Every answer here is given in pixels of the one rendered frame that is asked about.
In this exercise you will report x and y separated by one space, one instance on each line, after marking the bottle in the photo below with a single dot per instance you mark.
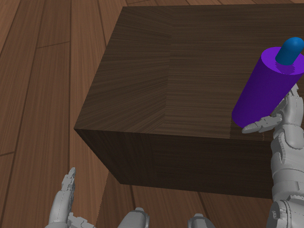
276 72

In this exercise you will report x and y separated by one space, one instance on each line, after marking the right robot arm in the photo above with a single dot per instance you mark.
287 165

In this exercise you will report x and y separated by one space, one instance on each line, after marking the right robot hand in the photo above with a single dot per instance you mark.
289 111

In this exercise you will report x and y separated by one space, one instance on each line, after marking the left robot hand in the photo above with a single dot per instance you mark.
62 204

